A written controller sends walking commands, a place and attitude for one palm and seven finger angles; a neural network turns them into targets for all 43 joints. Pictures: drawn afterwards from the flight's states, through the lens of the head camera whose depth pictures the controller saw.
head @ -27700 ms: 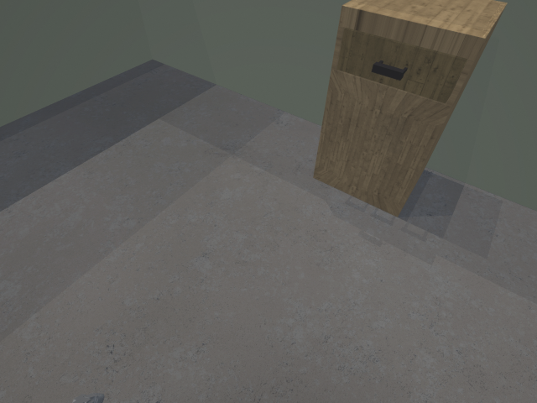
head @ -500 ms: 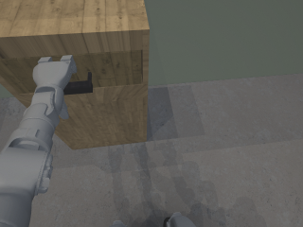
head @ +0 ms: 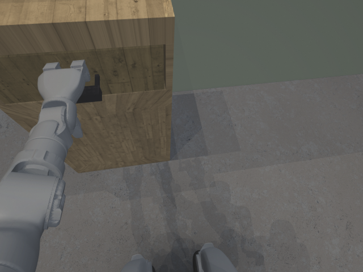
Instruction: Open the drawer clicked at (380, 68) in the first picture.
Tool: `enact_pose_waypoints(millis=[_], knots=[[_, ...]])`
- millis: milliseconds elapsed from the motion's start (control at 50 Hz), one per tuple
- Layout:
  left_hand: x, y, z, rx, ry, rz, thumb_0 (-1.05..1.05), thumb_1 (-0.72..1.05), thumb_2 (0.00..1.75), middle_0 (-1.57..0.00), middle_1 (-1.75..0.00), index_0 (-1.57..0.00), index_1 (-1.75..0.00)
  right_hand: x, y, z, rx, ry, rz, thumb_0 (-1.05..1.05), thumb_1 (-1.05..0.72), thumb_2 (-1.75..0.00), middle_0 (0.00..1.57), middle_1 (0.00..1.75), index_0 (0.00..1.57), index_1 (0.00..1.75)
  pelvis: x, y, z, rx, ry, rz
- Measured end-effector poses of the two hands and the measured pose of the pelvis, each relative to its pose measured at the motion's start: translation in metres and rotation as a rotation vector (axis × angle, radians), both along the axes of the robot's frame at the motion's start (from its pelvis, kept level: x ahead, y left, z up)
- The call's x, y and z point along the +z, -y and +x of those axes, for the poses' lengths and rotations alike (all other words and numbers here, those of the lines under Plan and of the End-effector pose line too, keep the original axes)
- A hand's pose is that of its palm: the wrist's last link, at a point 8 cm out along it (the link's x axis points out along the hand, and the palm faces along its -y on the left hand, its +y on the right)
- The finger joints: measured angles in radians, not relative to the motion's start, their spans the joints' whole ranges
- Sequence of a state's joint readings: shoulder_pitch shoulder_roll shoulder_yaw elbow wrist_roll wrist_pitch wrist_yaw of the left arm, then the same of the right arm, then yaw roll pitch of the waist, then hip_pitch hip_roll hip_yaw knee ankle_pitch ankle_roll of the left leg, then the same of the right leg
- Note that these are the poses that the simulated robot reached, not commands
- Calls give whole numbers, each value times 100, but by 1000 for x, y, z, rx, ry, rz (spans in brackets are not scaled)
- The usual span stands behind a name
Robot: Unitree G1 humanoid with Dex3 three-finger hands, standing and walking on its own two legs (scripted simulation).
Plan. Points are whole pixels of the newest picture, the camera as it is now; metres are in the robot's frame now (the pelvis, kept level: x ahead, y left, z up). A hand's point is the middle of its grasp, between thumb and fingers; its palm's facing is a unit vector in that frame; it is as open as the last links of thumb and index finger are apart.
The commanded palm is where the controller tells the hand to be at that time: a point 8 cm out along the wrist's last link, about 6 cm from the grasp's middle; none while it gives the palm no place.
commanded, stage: lower the fingers behind the handle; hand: left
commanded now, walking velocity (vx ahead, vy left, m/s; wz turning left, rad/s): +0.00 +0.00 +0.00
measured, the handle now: (77, 87) +0.56 +0.21 -0.01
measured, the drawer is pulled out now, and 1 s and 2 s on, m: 0.00 0.00 0.00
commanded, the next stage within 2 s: close the thumb around the handle in 0.94 s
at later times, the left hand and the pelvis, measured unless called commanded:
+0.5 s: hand (74, 103) +0.51 +0.21 +0.00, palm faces -0.05 +0.02 -1.00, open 13.8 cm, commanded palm +0.50 +0.20 +0.03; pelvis -0.01 +0.00 -0.02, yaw +0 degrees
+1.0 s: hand (78, 110) +0.51 +0.21 -0.02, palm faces -0.07 -0.02 -1.00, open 13.9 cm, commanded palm +0.50 +0.21 +0.02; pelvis -0.03 -0.01 -0.03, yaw +0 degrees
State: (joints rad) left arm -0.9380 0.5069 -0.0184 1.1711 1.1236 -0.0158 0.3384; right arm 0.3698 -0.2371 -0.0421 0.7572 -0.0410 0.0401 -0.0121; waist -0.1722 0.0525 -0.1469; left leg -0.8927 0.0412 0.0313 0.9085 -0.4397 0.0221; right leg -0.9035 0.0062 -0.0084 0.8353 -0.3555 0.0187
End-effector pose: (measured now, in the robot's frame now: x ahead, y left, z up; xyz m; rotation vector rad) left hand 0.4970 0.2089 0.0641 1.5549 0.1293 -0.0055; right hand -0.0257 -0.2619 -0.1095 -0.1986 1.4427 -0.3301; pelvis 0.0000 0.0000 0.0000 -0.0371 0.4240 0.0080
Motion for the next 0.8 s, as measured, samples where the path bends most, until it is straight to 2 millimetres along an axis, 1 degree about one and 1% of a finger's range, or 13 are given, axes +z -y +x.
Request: enact_pose_waypoints(millis=[160, 460, 600, 800], knots=[[-7, -1, -3, -10, 27, 2, 0, -49, 30, -31, -121, -32, -120, -6, 1, -2, 4, -14, 8, 0, -91, -90, 21, 30, 20, 30, -5, 0, 0, -3, -14, 0], [-10, 3, -3, 10, 31, 33, 0, -49, 30, -28, -124, -32, -120, -12, 12, 6, 25, 21, -18, 0, -91, -90, 20, 30, 20, 30, -13, 4, -9, 0, -26, 3], [-12, 3, -3, 6, 43, 42, 0, -49, 30, -26, -127, -32, -120, -19, 15, -1, 32, 21, -25, 0, -91, -90, 20, 30, 20, 30, -21, 6, -17, 3, -38, 4], [-16, 6, -2, 13, 28, 40, 0, -49, 30, -25, -127, -32, -120, -26, 12, -18, 18, 6, -17, 0, -91, -90, 20, 30, 20, 30, -28, 8, -27, 4, -48, 4]])
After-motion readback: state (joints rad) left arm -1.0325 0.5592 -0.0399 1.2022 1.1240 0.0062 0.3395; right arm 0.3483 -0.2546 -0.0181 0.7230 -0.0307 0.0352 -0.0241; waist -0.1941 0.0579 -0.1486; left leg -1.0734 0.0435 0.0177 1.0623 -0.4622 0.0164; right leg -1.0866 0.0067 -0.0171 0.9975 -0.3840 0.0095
